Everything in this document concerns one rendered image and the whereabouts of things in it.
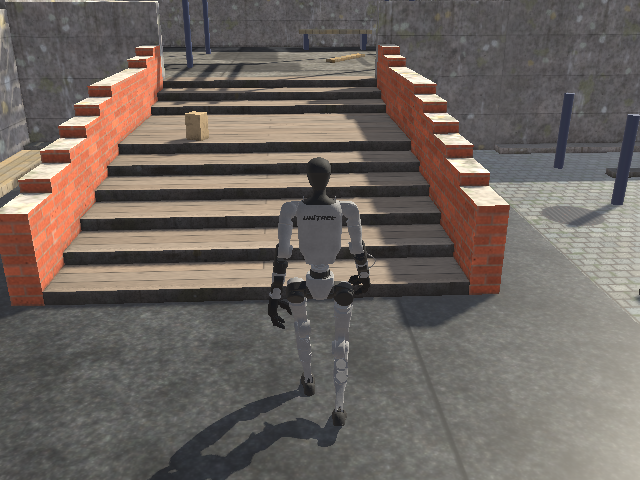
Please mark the right robot hand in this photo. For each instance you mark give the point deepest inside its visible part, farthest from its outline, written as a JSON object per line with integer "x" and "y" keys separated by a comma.
{"x": 356, "y": 281}

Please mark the robot left shin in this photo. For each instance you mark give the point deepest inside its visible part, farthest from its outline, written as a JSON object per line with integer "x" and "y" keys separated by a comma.
{"x": 304, "y": 352}

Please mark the robot head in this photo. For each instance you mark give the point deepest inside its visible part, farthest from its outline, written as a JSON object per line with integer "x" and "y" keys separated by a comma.
{"x": 318, "y": 173}

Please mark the right robot forearm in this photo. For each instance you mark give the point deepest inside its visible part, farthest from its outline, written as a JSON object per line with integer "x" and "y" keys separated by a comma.
{"x": 362, "y": 263}

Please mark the robot right upper arm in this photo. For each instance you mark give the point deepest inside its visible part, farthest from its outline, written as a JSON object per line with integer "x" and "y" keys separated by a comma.
{"x": 350, "y": 211}

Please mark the left robot forearm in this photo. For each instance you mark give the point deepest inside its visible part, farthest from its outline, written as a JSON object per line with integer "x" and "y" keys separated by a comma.
{"x": 278, "y": 276}

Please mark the left robot hand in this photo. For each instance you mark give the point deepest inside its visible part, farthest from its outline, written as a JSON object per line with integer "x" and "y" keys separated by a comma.
{"x": 272, "y": 311}

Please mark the robot left upper arm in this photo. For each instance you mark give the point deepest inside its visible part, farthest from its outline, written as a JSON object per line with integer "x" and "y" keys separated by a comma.
{"x": 285, "y": 226}

